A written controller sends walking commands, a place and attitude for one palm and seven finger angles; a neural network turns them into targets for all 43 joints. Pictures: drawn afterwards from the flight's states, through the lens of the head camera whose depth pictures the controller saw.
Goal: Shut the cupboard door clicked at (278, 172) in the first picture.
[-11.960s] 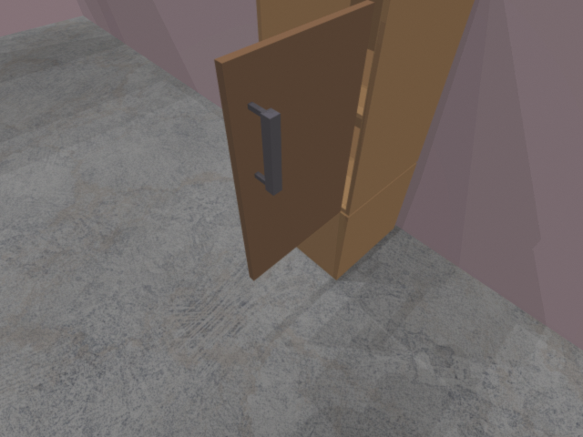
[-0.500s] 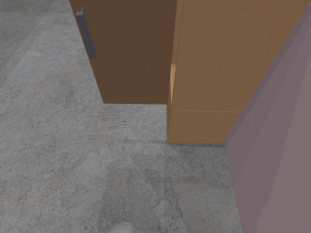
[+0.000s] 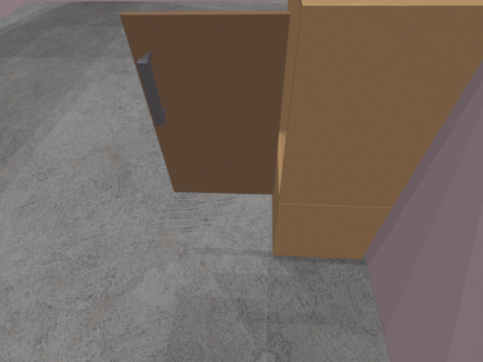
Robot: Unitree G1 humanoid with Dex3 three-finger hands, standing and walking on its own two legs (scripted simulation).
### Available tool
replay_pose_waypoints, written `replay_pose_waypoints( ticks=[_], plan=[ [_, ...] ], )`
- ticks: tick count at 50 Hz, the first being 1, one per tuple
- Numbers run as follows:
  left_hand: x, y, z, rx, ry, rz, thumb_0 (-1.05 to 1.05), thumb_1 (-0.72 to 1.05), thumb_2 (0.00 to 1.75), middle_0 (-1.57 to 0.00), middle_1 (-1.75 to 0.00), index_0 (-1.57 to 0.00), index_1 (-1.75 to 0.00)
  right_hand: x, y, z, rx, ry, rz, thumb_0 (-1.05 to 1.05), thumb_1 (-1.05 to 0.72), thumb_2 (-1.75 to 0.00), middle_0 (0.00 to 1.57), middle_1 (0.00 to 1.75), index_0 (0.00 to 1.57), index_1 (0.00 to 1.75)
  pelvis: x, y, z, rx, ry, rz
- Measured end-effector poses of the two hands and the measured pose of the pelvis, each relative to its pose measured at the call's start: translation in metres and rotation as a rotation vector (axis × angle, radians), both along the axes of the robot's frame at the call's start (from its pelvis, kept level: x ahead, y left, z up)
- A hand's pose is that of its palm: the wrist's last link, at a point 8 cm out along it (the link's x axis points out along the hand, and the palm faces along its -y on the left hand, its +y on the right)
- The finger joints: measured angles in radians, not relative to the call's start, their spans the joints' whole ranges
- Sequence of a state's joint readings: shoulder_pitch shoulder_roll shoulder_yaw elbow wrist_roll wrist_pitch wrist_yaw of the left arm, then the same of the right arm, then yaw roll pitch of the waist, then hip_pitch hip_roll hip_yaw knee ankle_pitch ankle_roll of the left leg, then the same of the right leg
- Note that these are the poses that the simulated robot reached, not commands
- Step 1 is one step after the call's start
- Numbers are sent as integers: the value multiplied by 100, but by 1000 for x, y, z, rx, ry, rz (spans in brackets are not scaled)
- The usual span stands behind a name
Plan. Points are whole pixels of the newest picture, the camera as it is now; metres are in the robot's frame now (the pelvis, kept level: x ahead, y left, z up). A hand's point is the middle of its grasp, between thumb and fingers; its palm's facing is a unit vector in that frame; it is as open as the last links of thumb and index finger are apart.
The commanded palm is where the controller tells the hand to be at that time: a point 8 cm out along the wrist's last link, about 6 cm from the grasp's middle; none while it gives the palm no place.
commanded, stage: take the last steps up to it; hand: left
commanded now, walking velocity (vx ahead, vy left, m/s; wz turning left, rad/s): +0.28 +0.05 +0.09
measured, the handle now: (154, 90) +0.69 +0.26 +0.09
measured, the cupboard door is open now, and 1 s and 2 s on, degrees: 91 91 91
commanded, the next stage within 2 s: come to a stop and stand still in 0.38 s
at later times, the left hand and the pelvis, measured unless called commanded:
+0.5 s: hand out of the picture +0.10 +0.21 -0.18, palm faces +0.11 -0.98 -0.14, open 7.4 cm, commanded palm none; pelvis +0.16 +0.05 +0.00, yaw +2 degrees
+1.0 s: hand (142, 304) +0.26 +0.24 -0.17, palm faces +0.08 -0.98 -0.19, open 7.4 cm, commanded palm none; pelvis +0.20 +0.06 +0.00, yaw +2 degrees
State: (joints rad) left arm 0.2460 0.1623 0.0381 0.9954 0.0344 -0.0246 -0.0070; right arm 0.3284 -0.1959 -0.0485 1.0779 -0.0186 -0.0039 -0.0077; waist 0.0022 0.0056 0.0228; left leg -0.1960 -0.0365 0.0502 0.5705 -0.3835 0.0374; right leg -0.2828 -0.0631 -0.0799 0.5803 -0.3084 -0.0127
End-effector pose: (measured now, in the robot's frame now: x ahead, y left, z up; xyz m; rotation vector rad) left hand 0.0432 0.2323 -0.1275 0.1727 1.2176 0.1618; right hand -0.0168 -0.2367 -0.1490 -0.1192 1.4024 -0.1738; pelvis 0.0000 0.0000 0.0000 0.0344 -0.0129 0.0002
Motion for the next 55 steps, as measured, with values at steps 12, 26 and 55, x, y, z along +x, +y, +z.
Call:
replay_pose_waypoints(
  ticks=[12, 26, 55],
  plan=[
    [-9, -18, 7, -56, 169, 106, 0, 91, 90, -20, -30, -20, -30, 85, 7, 21, 21, 15, 40, 1, -91, -90, 20, 30, 20, 30, 68, 3, 19, -20, 12, 63],
    [69, 33, -23, -86, 273, 119, 1, 91, 90, -20, -30, -20, -30, 247, 68, 16, -37, -194, 95, 0, -93, -90, 20, 30, 20, 30, 160, 56, 0, -14, 16, 29],
    [192, 68, -20, -43, 90, 74, 0, 91, 90, -20, -30, -20, -30, 261, 78, 22, -66, -78, 72, 1, -91, -90, 20, 30, 20, 30, 194, 69, 5, -33, 19, 29]
  ],
)
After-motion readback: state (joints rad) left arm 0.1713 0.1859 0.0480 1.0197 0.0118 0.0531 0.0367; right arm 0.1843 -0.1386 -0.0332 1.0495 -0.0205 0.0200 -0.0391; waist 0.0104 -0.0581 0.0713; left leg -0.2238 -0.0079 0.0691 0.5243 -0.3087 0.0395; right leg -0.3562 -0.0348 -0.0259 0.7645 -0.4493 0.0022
